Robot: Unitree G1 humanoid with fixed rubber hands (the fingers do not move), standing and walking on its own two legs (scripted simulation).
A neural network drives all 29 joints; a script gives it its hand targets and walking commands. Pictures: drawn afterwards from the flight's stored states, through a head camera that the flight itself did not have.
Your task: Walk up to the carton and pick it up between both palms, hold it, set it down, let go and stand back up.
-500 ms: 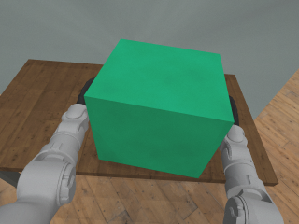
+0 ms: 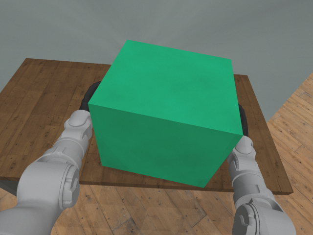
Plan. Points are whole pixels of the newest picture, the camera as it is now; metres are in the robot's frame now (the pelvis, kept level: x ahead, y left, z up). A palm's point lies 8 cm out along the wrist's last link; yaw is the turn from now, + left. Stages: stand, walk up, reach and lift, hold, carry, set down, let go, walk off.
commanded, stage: set down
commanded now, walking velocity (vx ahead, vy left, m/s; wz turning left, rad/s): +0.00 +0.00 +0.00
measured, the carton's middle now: (165, 113) +0.46 -0.04 +0.02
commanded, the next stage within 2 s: none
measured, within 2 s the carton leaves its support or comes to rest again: rests again in 0.58 s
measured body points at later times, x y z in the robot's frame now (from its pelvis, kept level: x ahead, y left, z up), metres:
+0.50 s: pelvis +0.00 +0.00 +0.00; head +0.07 +0.02 +0.44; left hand +0.46 +0.17 +0.05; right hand +0.39 -0.23 +0.05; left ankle -0.05 +0.12 -0.74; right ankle +0.04 -0.15 -0.74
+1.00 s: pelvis +0.01 +0.01 +0.00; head +0.09 +0.02 +0.44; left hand +0.47 +0.17 +0.05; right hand +0.40 -0.23 +0.04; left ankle -0.05 +0.12 -0.74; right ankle +0.04 -0.15 -0.74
